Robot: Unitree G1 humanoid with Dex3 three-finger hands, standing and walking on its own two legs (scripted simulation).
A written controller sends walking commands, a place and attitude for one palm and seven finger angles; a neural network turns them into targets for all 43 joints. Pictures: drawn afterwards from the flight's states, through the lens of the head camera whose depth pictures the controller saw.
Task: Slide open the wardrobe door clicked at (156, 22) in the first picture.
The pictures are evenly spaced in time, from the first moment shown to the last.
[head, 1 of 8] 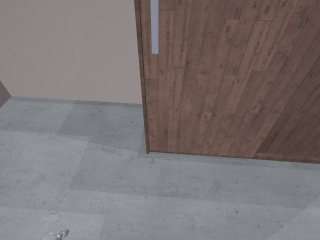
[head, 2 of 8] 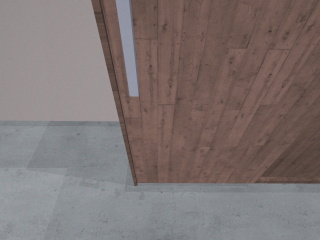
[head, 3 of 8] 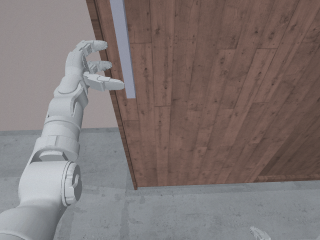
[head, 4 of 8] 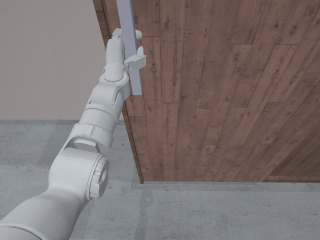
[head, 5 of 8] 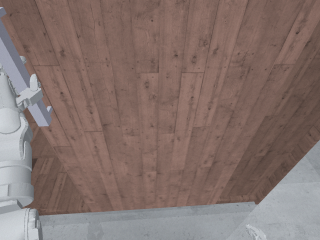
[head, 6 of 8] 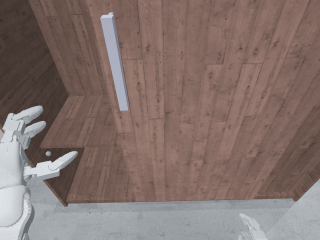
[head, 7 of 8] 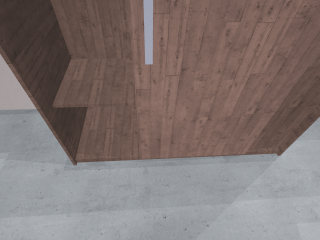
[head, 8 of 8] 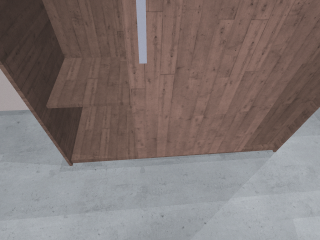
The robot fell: no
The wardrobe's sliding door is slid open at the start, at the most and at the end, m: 0.00 0.45 0.45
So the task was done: yes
